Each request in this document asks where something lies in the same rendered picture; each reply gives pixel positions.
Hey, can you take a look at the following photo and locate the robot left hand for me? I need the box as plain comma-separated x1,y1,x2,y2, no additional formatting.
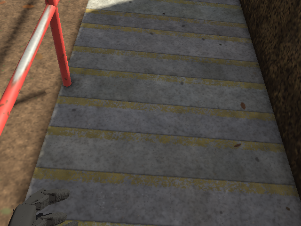
8,188,79,226

